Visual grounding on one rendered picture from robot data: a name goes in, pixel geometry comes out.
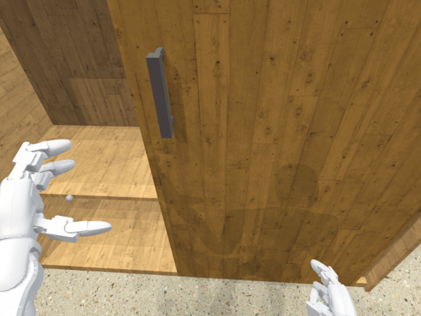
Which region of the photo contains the robot left hand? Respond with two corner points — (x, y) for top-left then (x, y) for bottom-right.
(0, 140), (112, 243)

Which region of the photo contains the robot right hand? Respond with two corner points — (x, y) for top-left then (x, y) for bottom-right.
(306, 259), (357, 316)

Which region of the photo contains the left robot forearm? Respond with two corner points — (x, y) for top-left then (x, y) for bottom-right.
(0, 237), (44, 316)

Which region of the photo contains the handle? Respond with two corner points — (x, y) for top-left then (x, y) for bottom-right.
(146, 47), (174, 138)

